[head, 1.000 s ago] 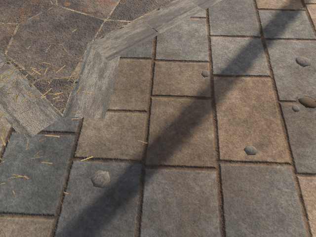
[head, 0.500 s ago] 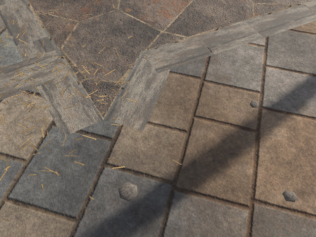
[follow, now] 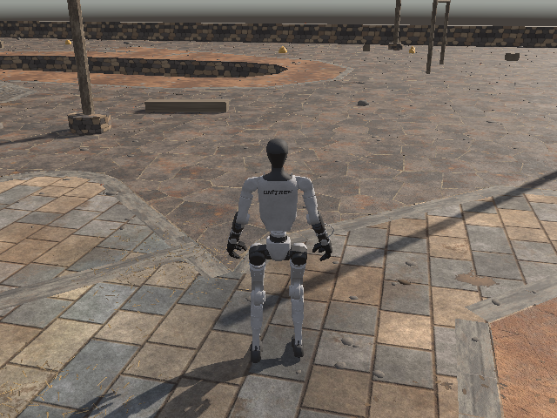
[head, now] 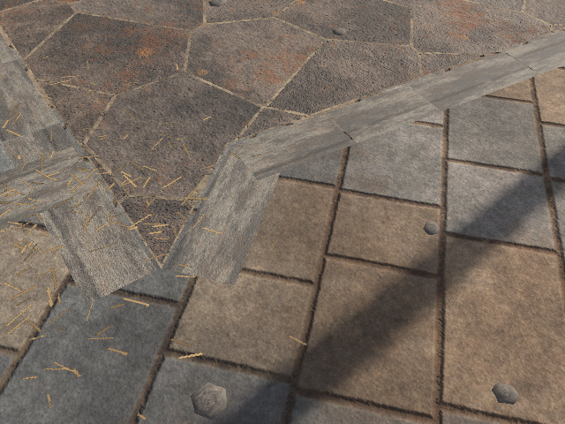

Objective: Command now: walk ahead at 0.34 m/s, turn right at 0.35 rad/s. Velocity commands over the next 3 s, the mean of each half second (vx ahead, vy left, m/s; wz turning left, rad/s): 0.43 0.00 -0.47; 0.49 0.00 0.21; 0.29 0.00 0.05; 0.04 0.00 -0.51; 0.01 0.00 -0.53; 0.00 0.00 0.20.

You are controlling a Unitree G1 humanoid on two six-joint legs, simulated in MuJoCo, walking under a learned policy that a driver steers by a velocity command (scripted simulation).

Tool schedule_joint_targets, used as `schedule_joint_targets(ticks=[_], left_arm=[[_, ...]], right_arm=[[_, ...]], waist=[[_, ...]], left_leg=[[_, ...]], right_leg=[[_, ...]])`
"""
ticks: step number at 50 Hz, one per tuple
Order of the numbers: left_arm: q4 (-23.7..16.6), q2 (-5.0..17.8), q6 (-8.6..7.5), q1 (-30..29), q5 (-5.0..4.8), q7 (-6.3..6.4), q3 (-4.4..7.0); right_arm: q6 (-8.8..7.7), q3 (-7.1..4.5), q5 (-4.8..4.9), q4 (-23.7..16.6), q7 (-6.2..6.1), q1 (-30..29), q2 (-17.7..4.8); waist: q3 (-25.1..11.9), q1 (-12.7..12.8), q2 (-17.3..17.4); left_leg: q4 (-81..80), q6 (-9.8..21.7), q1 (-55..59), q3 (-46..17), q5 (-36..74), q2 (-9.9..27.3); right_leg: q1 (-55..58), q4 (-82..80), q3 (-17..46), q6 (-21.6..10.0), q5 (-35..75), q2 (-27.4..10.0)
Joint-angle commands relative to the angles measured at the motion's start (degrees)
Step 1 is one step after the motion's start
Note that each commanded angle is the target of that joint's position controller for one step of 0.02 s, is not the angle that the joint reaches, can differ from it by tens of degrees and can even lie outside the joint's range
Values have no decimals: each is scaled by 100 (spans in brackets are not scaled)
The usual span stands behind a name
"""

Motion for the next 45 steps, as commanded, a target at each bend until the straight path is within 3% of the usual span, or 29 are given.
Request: schedule_joint_targets(ticks=[1,3,6,8,10,11,12,13,14,15,16,17,18,19,23,27,32,35,37,38,39,40,41,42,43,44,45], left_arm=[[-879,500,-269,-1108,-93,-55,147],[-928,431,-240,-1203,-30,-157,119],[-958,248,-173,-1113,40,-329,34],[-957,383,-112,-941,42,-334,77],[-908,556,-45,-522,74,-287,188],[-755,763,-3,31,71,-250,324],[-548,1064,39,870,29,-188,505],[-523,1765,73,1421,19,-57,645],[-777,1855,-49,1320,56,-112,570],[-808,1421,-159,968,89,-145,466],[-807,1216,-225,785,129,-155,409],[-860,1104,-239,444,161,-157,375],[-933,1000,-236,178,216,-155,342],[-1006,922,-225,32,252,-136,320],[-881,912,-267,253,144,3,342],[-595,874,-274,610,116,82,320],[-230,942,-263,1065,130,73,335],[-81,966,-170,1159,149,93,353],[-100,1071,-117,1050,174,137,368],[-127,1113,-72,979,209,160,366],[-209,1140,-46,778,222,190,347],[-393,905,-105,938,377,215,243],[-391,315,-223,1561,369,100,61],[-495,865,-384,899,178,32,147],[-746,996,-507,230,8,-20,186],[-818,925,-592,-48,82,-19,159],[-840,890,-616,-79,209,-5,185]], right_arm=[[-169,-279,31,-107,-74,676,-971],[-117,-259,65,-131,-89,359,-933],[-71,-289,71,-189,-75,-72,-1093],[-68,-343,131,-168,-44,-78,-1262],[-55,-363,182,-123,-25,-99,-1339],[-59,-329,157,-116,-24,-53,-1248],[-75,-248,68,-143,-35,39,-1025],[-116,-68,-166,-430,-44,42,-439],[-283,4,-11,-656,-35,146,-435],[-377,-128,255,-650,11,-252,-977],[-441,-136,274,-687,27,-513,-1086],[-459,-128,127,-595,-16,-512,-1016],[-436,-159,6,-547,-34,-434,-1012],[-382,-173,-28,-524,-7,-390,-998],[-241,-113,-107,-583,15,-798,-769],[-292,42,-19,-654,134,-1592,-456],[-349,78,119,-862,309,-2343,-505],[-368,87,137,-949,440,-2422,-513],[-349,0,120,-864,455,-1991,-684],[-328,-108,112,-728,426,-1414,-879],[-304,-216,108,-560,374,-555,-1090],[-248,-338,54,-461,312,381,-1562],[-250,-347,158,-345,344,566,-1589],[-208,-248,233,-326,292,621,-1078],[-166,-215,176,-417,235,206,-1018],[-139,-199,111,-494,213,-96,-989],[-131,-179,65,-556,194,-298,-937]], waist=[[658,-448,910],[638,-380,817],[474,-247,913],[356,-168,884],[207,160,781],[-93,436,598],[-506,830,234],[-720,818,-1467],[-1539,661,-1665],[-796,706,-778],[-290,603,-461],[-74,363,-6],[27,159,-87],[55,37,-252],[182,56,-91],[267,421,-238],[598,713,-115],[555,664,-127],[98,394,-330],[-333,80,-394],[-820,-424,-334],[-1653,-613,462],[-2171,-234,1634],[-1813,-599,946],[-905,-572,690],[-397,-392,137],[-97,-171,-17]], left_leg=[[-1953,1428,1794,-2942,-589,2197],[-2151,1119,1672,-1943,160,1924],[-2265,796,677,-533,1106,1386],[-2183,692,339,-113,1240,1347],[-1531,539,133,237,2110,1374],[-668,392,-18,546,2923,1245],[761,156,-545,906,3158,995],[3144,-310,-2273,974,94,350],[4321,-299,-3292,-311,-1227,-254],[4667,-169,-3922,-561,-685,112],[4374,17,-3927,-471,-145,367],[3926,59,-3521,-469,283,591],[3468,55,-3093,-502,576,712],[3261,33,-2784,-495,795,738],[2205,-267,-2821,-286,1576,545],[540,-297,-2402,-57,3089,405],[-226,35,-2743,0,3147,347],[-426,323,-2876,119,2400,187],[-372,545,-2037,391,1836,-194],[-366,700,-1281,539,1695,-411],[-511,938,67,329,2077,-290],[-185,1503,2156,-1316,2453,874],[-785,2421,3837,-4135,1127,2007],[-1304,2121,3674,-4221,232,1800],[-1513,1889,2856,-3468,396,1649],[-1679,1784,1974,-2998,992,1426],[-1807,1750,1328,-2671,1595,1230]], right_leg=[[-3272,1395,429,-112,-222,-411],[-3017,809,227,-28,325,-620],[-1439,-140,-370,187,1234,-535],[-569,-598,-624,204,1608,-333],[298,-1018,-892,9,1763,-33],[1064,-1133,-989,-144,1745,181],[2174,-1222,-749,-350,1668,244],[3216,-2119,1924,-1054,817,-1154],[3774,-3607,5056,-1855,-888,-2040],[3387,-3823,4678,-1667,-1193,-2097],[2757,-3639,3858,-1493,-658,-1897],[2083,-3483,3164,-1300,217,-1618],[1558,-3484,2596,-1197,932,-1331],[1244,-3600,2273,-1156,1256,-1128],[985,-3735,1538,-1224,2595,-915],[1011,-3789,827,-863,2826,-730],[1969,-3784,754,-810,2958,-1162],[2715,-3389,554,-734,4120,-1357],[2900,-2717,305,-604,6351,-1291],[2922,-1962,153,-518,7428,-1186],[2317,-851,-61,-333,7510,-1037],[712,1006,-222,-77,5473,-690],[-1544,2774,21,346,-133,416],[-2169,3071,579,249,-80,171],[-2491,2890,519,205,425,-109],[-2350,2479,420,189,739,-288],[-2112,2059,373,253,931,-411]])
Next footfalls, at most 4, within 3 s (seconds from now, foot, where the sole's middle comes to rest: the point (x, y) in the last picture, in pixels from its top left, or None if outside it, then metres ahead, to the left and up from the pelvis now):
0.24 right None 0.21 -0.17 -0.76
0.78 left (319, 403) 0.58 -0.08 -0.76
1.22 right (400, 311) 0.84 -0.31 -0.76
1.68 left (320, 304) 0.86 -0.10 -0.76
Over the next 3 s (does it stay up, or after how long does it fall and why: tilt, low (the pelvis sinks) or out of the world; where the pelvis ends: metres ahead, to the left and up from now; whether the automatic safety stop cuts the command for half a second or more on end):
stays up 0.78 -0.22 0.00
